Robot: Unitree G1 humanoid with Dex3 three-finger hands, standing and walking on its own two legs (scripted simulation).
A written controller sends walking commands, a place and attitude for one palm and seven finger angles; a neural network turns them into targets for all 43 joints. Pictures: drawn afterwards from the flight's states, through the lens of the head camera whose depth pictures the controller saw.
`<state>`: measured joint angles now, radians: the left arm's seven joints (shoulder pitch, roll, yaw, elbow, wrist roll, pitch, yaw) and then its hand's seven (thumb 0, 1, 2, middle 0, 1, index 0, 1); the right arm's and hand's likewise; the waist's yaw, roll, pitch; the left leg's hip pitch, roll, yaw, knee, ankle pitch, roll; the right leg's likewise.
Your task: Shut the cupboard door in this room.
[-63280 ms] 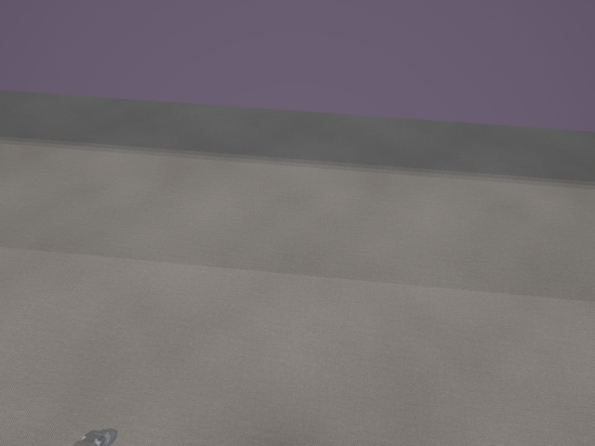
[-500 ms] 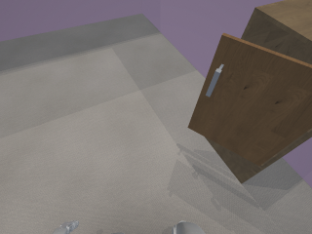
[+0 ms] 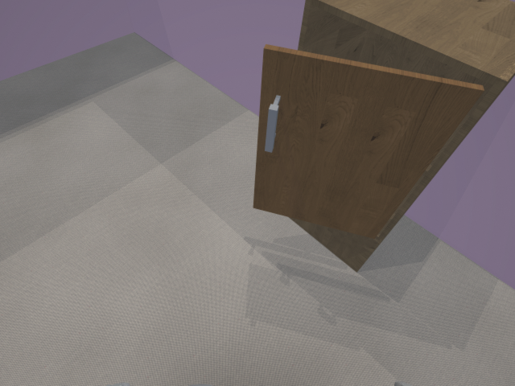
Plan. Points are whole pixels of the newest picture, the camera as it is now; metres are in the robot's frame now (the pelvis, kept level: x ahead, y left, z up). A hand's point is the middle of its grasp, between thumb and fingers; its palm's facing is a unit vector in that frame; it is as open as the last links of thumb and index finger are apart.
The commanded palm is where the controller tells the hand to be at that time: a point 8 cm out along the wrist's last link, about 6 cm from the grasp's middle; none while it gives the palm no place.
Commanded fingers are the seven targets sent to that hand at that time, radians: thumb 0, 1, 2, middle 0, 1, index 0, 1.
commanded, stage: turn to face it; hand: left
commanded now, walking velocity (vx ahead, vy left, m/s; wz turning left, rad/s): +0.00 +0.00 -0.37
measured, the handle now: (273, 124) +0.68 +0.00 -0.04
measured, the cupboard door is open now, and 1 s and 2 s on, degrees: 29 29 29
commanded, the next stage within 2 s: take the last steps up to it in 0.24 s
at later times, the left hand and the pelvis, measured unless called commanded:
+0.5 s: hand out of the picture +0.13 +0.14 -0.15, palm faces -0.17 -0.96 -0.23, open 7.4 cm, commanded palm none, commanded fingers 0.00 0.90 0.90 -0.20 -0.30 -0.20 -0.30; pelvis +0.01 -0.03 +0.01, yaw -10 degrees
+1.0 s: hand (229, 328) +0.24 +0.07 -0.16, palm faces -0.27 -0.94 -0.20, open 7.4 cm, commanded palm none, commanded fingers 0.00 0.90 0.90 -0.20 -0.30 -0.20 -0.30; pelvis +0.11 -0.09 +0.00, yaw -16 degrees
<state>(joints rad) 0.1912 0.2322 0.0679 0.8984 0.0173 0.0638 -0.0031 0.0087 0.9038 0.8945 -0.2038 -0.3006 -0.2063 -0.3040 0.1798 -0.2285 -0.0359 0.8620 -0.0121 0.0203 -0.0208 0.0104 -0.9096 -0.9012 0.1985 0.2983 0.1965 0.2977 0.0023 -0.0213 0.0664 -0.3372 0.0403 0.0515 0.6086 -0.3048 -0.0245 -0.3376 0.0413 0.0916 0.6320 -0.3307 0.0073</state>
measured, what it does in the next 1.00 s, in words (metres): walks ahead, turning right: right foot, then left foot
